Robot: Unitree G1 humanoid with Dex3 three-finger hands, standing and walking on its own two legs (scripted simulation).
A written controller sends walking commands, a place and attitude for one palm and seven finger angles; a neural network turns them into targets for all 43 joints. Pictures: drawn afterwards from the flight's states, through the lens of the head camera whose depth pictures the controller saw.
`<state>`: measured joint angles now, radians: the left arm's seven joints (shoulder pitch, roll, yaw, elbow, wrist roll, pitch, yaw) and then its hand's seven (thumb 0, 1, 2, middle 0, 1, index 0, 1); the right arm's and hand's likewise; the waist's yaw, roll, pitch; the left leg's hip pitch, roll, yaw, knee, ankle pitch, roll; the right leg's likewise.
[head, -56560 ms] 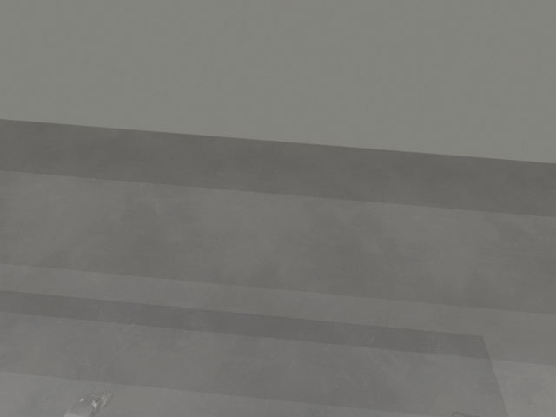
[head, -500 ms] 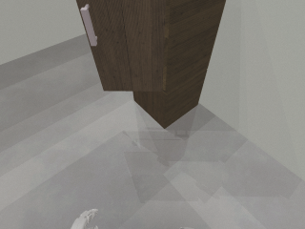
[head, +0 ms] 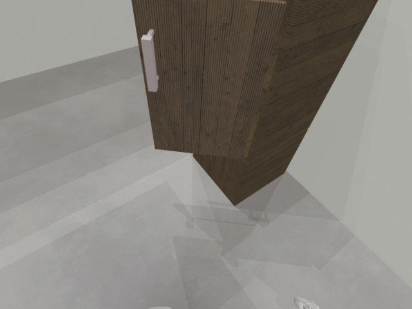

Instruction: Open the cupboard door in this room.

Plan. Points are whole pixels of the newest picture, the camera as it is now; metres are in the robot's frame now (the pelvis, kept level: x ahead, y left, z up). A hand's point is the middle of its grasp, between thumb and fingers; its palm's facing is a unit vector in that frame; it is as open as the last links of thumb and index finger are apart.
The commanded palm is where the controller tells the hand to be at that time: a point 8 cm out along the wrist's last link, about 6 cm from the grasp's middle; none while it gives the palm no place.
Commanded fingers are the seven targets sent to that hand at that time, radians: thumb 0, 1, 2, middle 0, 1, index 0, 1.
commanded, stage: take the last steps up to it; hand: left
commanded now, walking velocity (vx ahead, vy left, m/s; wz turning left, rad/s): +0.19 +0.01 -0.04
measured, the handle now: (152, 61) +0.69 +0.24 +0.08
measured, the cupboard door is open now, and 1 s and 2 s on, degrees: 49 49 49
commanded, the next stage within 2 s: come to a stop and stand still in 0.14 s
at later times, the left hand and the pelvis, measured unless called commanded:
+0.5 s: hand (148, 263) +0.23 +0.16 -0.17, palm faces -0.01 -0.98 -0.18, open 7.3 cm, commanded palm none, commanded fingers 0.00 0.90 0.90 -0.20 -0.30 -0.20 -0.30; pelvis +0.13 -0.01 +0.00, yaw +0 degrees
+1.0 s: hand (131, 300) +0.15 +0.18 -0.17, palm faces +0.00 -0.98 -0.21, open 7.4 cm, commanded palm none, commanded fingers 0.00 0.90 0.90 -0.20 -0.30 -0.20 -0.30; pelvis +0.12 +0.00 +0.00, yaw -2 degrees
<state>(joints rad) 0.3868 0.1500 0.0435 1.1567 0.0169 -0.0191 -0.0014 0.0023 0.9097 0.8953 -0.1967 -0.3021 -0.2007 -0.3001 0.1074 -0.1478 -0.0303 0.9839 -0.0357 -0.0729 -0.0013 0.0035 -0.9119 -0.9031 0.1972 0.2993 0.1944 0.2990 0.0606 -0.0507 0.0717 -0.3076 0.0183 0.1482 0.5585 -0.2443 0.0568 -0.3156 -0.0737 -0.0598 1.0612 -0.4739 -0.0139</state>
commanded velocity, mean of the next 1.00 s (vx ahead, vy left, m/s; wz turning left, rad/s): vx -0.06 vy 0.01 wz -0.01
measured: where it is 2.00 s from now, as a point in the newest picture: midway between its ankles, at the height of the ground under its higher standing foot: outside the picture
